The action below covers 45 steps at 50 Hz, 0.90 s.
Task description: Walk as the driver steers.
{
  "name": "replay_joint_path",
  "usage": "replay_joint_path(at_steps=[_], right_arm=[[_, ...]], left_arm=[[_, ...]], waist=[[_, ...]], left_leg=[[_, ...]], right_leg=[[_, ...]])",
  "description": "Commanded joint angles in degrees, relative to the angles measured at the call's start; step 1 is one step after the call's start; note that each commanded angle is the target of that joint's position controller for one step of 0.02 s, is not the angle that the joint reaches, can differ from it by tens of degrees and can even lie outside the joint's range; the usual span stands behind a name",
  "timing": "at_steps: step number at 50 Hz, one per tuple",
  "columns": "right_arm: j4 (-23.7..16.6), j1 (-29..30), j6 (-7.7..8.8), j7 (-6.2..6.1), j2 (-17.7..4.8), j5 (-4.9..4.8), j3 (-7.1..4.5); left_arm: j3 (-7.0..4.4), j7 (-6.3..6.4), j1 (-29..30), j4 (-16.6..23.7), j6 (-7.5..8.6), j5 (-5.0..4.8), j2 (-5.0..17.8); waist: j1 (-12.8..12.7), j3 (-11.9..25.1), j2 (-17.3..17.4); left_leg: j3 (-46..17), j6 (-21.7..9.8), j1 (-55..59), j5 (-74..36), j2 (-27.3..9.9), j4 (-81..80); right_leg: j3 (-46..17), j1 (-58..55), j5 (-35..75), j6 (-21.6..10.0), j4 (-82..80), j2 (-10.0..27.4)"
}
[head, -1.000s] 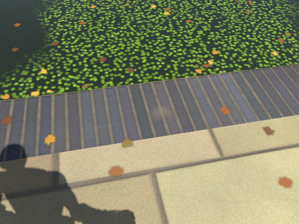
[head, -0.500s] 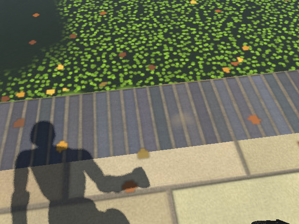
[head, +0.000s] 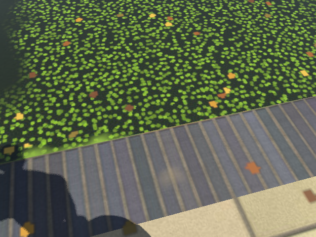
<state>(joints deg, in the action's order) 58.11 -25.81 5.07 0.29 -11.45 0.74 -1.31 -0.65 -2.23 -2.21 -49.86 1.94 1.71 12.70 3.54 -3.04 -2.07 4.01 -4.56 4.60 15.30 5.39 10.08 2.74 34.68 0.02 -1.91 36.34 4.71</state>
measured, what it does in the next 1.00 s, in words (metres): walks ahead, turning left: right foot, then left foot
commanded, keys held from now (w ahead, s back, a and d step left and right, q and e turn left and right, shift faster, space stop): w+q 0.60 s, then q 0.40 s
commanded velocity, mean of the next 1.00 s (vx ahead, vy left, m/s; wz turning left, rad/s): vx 0.39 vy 0.00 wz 0.48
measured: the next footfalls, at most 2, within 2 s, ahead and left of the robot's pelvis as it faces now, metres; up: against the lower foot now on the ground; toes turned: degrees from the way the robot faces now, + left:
right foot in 0.10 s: +0.24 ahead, -0.11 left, +0.00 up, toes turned -1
left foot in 0.64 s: +0.47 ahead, +0.13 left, +0.00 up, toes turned +25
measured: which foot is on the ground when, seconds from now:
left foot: down 0.00-0.12, up 0.14-0.62, down 0.64-1.00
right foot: up 0.00-0.08, down 0.10-0.62, up 0.64-1.00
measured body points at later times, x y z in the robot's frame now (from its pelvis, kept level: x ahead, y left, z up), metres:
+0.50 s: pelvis +0.27 -0.02 +0.00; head +0.30 -0.01 +0.45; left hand +0.18 +0.22 -0.14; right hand +0.48 -0.21 -0.12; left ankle +0.39 +0.14 -0.69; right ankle +0.20 -0.11 -0.74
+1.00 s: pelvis +0.45 +0.08 +0.00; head +0.48 +0.12 +0.45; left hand +0.45 +0.38 -0.13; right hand +0.63 -0.15 -0.12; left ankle +0.43 +0.11 -0.74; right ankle +0.61 -0.03 -0.67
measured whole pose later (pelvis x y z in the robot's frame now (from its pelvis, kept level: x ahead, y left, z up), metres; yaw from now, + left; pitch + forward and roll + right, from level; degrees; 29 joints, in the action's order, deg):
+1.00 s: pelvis +0.45 +0.08 +0.00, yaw +33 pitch +1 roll +0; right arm 47.2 -17.5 -0.1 -0.7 -15.1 0.3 -4.1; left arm -2.7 1.4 -5.7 -43.4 -2.0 1.7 14.9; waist 2.7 -4.9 -2.5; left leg -4.5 -7.7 -12.4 10.5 9.4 22.9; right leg -2.9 36.8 -14.5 3.8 57.7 4.6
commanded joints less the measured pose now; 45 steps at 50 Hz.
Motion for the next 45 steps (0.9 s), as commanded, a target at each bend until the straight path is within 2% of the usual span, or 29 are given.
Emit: replay_joint_path(at_steps=[1,3,4,5,6,7,8,9,10,11,12,15,20,23,25,27,29,30,31,32,33,34,35,36,37,38,39,42,45], right_arm=[[-0.6,-3.5,0.04,-0.87,-8.9,0.47,-1.66],[-0.9,-1.2,-0.20,-1.18,-10.1,0.75,-1.97],[-0.9,-0.3,-0.31,-1.00,-10.4,0.62,-2.03],[-1.6,0.4,-0.16,-0.79,-9.7,0.01,-1.75],[-4.3,-2.0,0.06,-0.30,-4.5,-2.01,-0.48],[-3.6,-5.6,-0.45,-0.80,-5.5,-2.18,-1.20],[-3.5,-1.7,-1.07,-1.14,-9.2,-0.95,-2.41],[-4.1,1.7,-1.03,-0.77,-7.7,-0.70,-2.29],[-4.2,3.0,-1.35,-0.43,-6.1,-0.51,-2.22],[-4.5,3.6,-2.10,0.04,-5.8,0.47,-2.47],[-4.3,2.9,-2.96,0.56,-4.9,0.94,-2.44],[-6.1,6.2,-4.38,1.57,-3.5,1.00,-2.53],[-10.4,16.5,-4.62,2.56,-3.0,0.92,-2.05],[-13.0,22.8,-4.43,3.17,-2.4,1.13,-1.31],[-14.3,25.3,-4.44,3.39,-3.0,1.34,-1.29],[-15.1,25.7,-4.40,3.27,-3.7,1.54,-1.53],[-14.6,22.5,-4.49,2.67,-4.8,1.77,-2.18],[-13.4,17.7,-4.35,2.37,-5.7,1.71,-2.78],[-11.0,9.9,-3.68,1.78,-6.8,1.99,-3.64],[-9.1,2.3,-3.07,0.86,-11.4,2.77,-5.30],[-10.7,5.6,-3.25,0.25,-18.8,2.24,-6.92],[-11.3,1.8,-3.93,-0.05,-18.2,-0.13,-6.89],[-11.0,5.7,-4.04,-0.69,-16.5,-0.26,-6.38],[-11.3,8.9,-3.97,-0.81,-12.7,-0.70,-5.45],[-11.8,11.7,-3.94,-0.97,-10.7,-1.04,-4.88],[-12.4,13.4,-3.93,-1.13,-9.0,-1.27,-4.27],[-12.6,13.3,-3.69,-0.96,-8.9,-1.11,-4.05],[-12.8,11.2,-3.14,-0.64,-11.9,-0.43,-4.76],[-13.3,8.9,-3.74,-0.93,-12.2,-0.55,-4.79]], left_arm=[[-0.90,0.33,6.2,5.4,1.26,-0.03,4.3],[-1.55,0.86,0.6,4.2,2.04,-0.15,5.5],[-2.23,1.40,-7.0,1.8,2.61,-0.04,6.7],[-3.24,2.20,-16.7,-0.9,3.35,0.95,9.2],[-4.82,3.11,-24.2,-1.1,3.55,2.65,15.3],[-5.26,2.53,-23.0,-1.2,2.50,1.35,15.9],[-4.34,2.22,-17.3,-0.1,2.08,0.22,11.5],[-3.41,2.10,-12.9,0.6,2.38,-0.18,7.6],[-2.92,2.13,-11.0,0.5,2.76,-0.06,5.6],[-2.62,2.44,-10.9,-0.2,3.16,-0.25,4.5],[-2.52,2.61,-11.3,-0.7,3.55,-0.30,4.1],[-2.93,2.59,-14.1,-2.0,4.95,-1.00,5.0],[-2.81,2.76,-17.3,-3.3,4.90,-0.54,4.5],[-3.06,3.09,-19.4,-3.9,4.70,-0.64,6.0],[-3.30,3.37,-21.5,-4.7,4.27,-0.54,7.0],[-3.56,3.75,-22.2,-5.0,3.59,-0.43,7.9],[-4.00,4.22,-21.7,-4.9,2.72,-0.24,9.5],[-4.27,4.27,-21.3,-4.7,2.07,-0.19,10.4],[-4.44,4.17,-20.5,-4.2,1.39,-0.43,10.9],[-4.19,4.03,-20.1,-2.6,1.34,-0.80,10.0],[-2.92,2.97,-23.4,1.6,1.51,-1.58,2.8],[-3.85,3.15,-16.5,3.0,1.74,-1.01,8.1],[-3.35,3.31,-13.8,4.2,2.08,-1.97,6.4],[-3.13,3.65,-14.0,3.6,2.33,-1.72,6.2],[-3.40,3.77,-14.2,3.2,1.70,-0.73,6.6],[-3.48,3.64,-15.8,3.3,0.53,0.31,6.6],[-3.57,3.47,-16.3,3.4,-0.67,0.56,6.4],[-3.25,3.23,-15.5,4.9,-2.48,0.18,5.1],[-3.29,3.52,-11.1,7.0,-3.22,0.14,6.1]], waist=[[-0.7,-3.2,5.2],[-3.8,-0.5,6.0],[-7.0,3.6,5.3],[-10.9,9.6,3.5],[-11.3,18.7,-5.6],[-9.2,23.3,-10.7],[-7.3,14.6,-2.8],[-6.2,7.3,-0.5],[-4.9,3.8,-0.3],[-3.8,1.9,-1.9],[-2.8,1.5,-2.3],[-2.0,0.8,-1.9],[-3.1,-2.0,-1.7],[-4.8,-2.7,-1.9],[-5.5,-3.0,-1.7],[-5.1,-2.7,-2.0],[-3.1,0.0,-3.2],[-1.1,2.7,-3.4],[2.3,6.8,-1.9],[5.6,12.2,2.9],[-0.1,16.9,16.6],[3.6,20.2,5.0],[1.4,13.0,4.7],[-0.6,7.6,1.8],[-2.6,5.1,1.2],[-4.4,5.1,1.9],[-5.1,5.8,2.0],[-5.6,7.6,2.3],[-4.1,7.8,4.5]], left_leg=[[-8.9,-6.7,0.5,-33.9,-17.8,1.8],[-9.1,-5.5,1.0,-45.7,-17.5,8.8],[-8.3,-4.6,-0.5,-48.6,-15.8,17.2],[-6.7,-3.5,-8.7,-40.1,-13.2,29.1],[-3.1,-1.1,-26.0,-15.3,-6.9,48.7],[-4.6,-1.0,-36.0,14.4,-1.3,60.8],[-7.8,-1.6,-39.2,10.3,-5.5,63.4],[-7.7,-1.4,-39.3,6.0,-7.5,61.7],[-7.5,-1.3,-37.6,3.4,-9.3,59.1],[-7.4,-0.9,-36.2,2.2,-10.3,57.3],[-6.9,-0.4,-34.9,1.4,-10.5,57.0],[-5.8,0.5,-38.3,-2.8,-11.2,56.0],[-3.1,1.6,-43.0,-13.0,-11.3,43.6],[0.6,0.8,-40.2,-16.2,-10.1,33.4],[2.3,-0.5,-39.7,-14.0,-9.4,30.1],[3.6,-2.2,-38.2,-9.5,-7.8,27.8],[5.8,-4.5,-32.4,-3.0,-4.1,26.9],[6.1,-5.9,-27.3,-0.6,-2.0,25.8],[5.4,-7.4,-17.9,-3.0,0.0,21.2],[-4.7,-10.2,-4.7,-6.1,-6.6,17.2],[-34.3,-20.0,12.7,-27.3,-25.7,16.2],[-38.5,-20.9,12.1,-39.4,-26.3,12.7],[-28.8,-19.7,6.2,-47.1,-25.7,12.8],[-23.5,-16.8,-1.3,-49.6,-22.3,11.8],[-19.5,-14.2,-6.6,-48.8,-18.9,10.7],[-17.2,-12.9,-10.6,-48.8,-16.7,9.7],[-16.1,-12.1,-12.4,-49.6,-15.5,9.7],[-14.7,-11.0,-13.7,-54.2,-13.3,10.4],[-16.0,-8.6,-12.7,-52.0,-12.0,11.0]], right_leg=[[0.5,-0.1,-3.4,-1.2,-3.3,-2.0],[0.8,-8.8,-8.7,-2.6,-6.4,-4.6],[1.5,-18.4,-8.4,-3.7,-9.7,-6.2],[-2.1,-33.5,-6.7,-5.5,-11.0,-2.2],[-23.0,-51.1,-14.1,-9.6,-12.6,14.9],[-39.8,-54.1,-13.9,-13.5,-18.6,22.2],[-32.7,-46.5,-16.9,-12.0,-19.6,19.4],[-24.7,-38.1,-14.9,-10.7,-22.1,16.9],[-18.6,-32.4,-12.6,-8.5,-24.4,14.3],[-14.2,-28.7,-9.4,-7.1,-25.7,12.3],[-10.8,-26.8,-7.1,-6.4,-26.4,11.3],[-4.5,-26.8,-0.6,-6.5,-28.1,10.7],[4.5,-28.2,5.4,-6.1,-28.2,8.3],[7.7,-30.2,8.9,-5.8,-27.6,9.0],[8.8,-34.1,12.0,-5.7,-26.2,10.4],[10.4,-38.1,20.7,-5.3,-22.4,11.3],[12.2,-40.5,37.1,-4.7,-14.0,11.6],[12.6,-40.6,41.7,-4.6,-6.1,11.6],[13.3,-37.3,38.4,-3.3,6.5,10.8],[13.5,-26.1,20.9,-0.7,23.9,8.7],[10.6,-0.2,-34.9,3.7,46.1,-3.8],[-2.2,3.1,-32.5,4.0,49.0,-4.2],[-3.2,5.4,-26.8,3.6,47.6,-1.4],[-3.3,3.6,-23.5,3.4,42.5,0.2],[-3.6,1.1,-22.4,3.6,38.9,1.2],[-3.8,-2.3,-21.8,4.2,36.4,1.4],[-3.9,-4.2,-21.5,4.6,34.4,1.1],[-3.1,-4.0,-18.4,5.6,29.9,0.0],[-3.4,-1.2,-14.9,5.9,26.3,-0.3]])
